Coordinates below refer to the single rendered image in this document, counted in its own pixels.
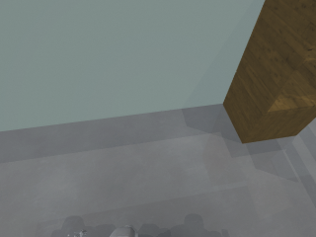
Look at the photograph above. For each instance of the cupboard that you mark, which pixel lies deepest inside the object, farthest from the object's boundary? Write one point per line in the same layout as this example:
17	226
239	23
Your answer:
273	92

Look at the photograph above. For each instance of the robot left thigh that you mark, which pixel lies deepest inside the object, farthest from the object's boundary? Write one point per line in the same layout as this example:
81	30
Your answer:
124	231

